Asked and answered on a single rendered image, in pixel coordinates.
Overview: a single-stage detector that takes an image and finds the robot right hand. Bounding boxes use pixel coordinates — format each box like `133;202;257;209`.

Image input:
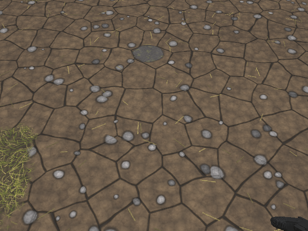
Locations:
270;217;308;231

